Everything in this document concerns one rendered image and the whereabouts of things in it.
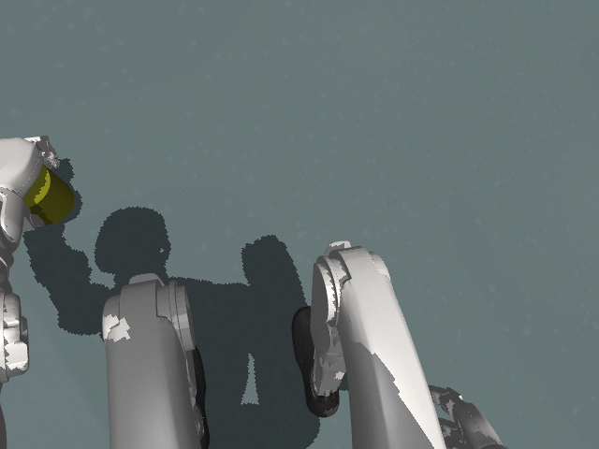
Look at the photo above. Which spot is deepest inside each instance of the left robot foot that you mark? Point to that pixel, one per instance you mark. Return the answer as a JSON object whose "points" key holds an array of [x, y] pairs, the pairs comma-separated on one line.
{"points": [[204, 435]]}

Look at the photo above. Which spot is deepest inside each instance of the left robot hand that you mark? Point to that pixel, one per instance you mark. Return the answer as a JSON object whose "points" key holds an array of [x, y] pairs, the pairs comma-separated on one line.
{"points": [[21, 161]]}

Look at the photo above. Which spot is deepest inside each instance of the left robot arm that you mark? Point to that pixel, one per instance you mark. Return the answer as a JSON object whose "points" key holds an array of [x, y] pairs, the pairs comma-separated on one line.
{"points": [[14, 343]]}

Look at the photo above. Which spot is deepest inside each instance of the right robot foot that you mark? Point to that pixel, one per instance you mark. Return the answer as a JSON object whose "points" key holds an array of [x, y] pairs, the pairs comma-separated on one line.
{"points": [[304, 353]]}

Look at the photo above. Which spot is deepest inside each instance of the mug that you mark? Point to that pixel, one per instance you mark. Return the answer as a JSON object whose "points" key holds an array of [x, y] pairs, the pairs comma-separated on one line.
{"points": [[50, 198]]}

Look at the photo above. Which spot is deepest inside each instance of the right robot hand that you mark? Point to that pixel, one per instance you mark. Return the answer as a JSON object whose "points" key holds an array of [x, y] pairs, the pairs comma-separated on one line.
{"points": [[471, 429]]}

